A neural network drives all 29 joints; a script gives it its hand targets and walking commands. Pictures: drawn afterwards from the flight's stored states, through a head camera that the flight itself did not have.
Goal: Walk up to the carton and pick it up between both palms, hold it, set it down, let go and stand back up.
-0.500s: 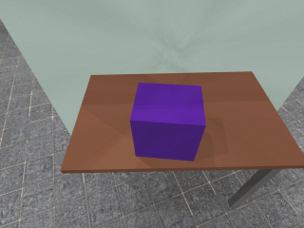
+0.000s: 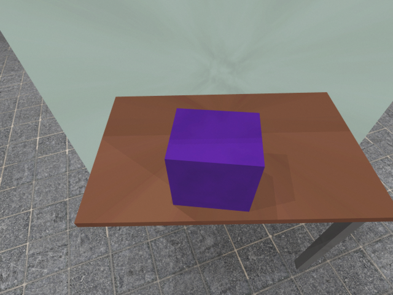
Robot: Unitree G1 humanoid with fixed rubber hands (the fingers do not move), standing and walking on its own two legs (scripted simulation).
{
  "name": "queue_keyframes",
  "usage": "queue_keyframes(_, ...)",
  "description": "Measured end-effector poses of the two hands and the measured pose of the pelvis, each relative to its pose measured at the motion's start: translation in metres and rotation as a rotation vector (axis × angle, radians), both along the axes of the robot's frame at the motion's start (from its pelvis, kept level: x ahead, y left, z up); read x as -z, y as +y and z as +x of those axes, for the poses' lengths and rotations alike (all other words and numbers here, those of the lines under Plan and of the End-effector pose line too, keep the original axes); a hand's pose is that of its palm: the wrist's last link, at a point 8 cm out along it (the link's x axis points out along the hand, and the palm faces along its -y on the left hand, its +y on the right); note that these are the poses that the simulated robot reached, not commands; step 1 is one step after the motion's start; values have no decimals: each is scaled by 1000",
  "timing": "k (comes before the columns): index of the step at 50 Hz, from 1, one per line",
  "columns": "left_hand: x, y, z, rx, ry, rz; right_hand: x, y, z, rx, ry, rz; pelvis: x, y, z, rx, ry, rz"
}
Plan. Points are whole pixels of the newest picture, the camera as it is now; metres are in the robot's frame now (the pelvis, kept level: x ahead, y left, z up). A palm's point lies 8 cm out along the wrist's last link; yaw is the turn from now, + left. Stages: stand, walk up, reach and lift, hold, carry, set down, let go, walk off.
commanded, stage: stand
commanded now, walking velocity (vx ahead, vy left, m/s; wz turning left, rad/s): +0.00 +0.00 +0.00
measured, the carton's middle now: (213, 161) +0.43 -0.01 -0.03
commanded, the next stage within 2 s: reach and lift in 0.16 s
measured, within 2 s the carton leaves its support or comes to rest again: neither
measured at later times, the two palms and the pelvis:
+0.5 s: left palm (143, 261) +0.21 +0.15 -0.12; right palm (289, 284) +0.17 -0.18 -0.14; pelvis -0.04 -0.02 -0.03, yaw -2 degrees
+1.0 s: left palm (114, 283) +0.16 +0.20 -0.09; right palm out of the picture +0.14 -0.20 -0.09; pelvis -0.03 -0.03 +0.00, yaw -2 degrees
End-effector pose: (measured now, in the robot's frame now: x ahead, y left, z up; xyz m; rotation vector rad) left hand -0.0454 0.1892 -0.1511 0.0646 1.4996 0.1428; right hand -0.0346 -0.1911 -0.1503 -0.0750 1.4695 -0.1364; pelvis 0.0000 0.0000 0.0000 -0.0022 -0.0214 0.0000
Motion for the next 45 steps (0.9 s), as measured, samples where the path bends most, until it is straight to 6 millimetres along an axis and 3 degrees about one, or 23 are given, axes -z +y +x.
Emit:
queue_keyframes(9,0,-2,1,-4,5,-2,0,0,3,-1,4,0,0,-1,3,-1,0,0)
queue_keyframes(12,13,11,24,57,67,-22,5,-22,23,58,19,-24,9,-5,-5,12,77,27)
queue_keyframes(15,19,45,86,50,-2,78,1,-52,82,3,-97,-65,19,-10,-16,18,143,44)
queue_keyframes(18,14,52,170,-19,-128,67,4,-61,144,-17,-167,-67,34,-12,-27,3,272,44)
queue_keyframes(21,2,26,236,1,-227,-27,8,-36,193,-5,-206,11,46,-12,-35,-2,375,26)
queue_keyframes(23,-10,-5,257,68,-276,-98,2,-10,208,16,-255,81,46,-13,-38,5,367,11)
queue_keyframes(26,-37,-46,249,197,-300,-125,-18,15,203,106,-362,124,28,-16,-39,42,234,-1)
queue_keyframes(29,-55,-63,222,207,-284,-93,-31,12,184,139,-455,57,12,-22,-36,59,123,13)
queue_keyframes(34,-43,-45,180,102,-230,-5,-30,-10,163,-17,-487,8,4,-36,-34,65,59,27)
queue_keyframes(37,-30,-26,169,37,-202,30,-28,-23,161,-56,-440,-16,6,-45,-36,52,80,27)
queue_keyframes(41,-27,-9,181,6,-281,26,-33,-29,169,-34,-420,-36,9,-51,-37,35,126,32)
queue_keyframes(45,-44,0,202,51,-402,6,-50,-24,181,-14,-489,-23,7,-48,-33,31,130,26)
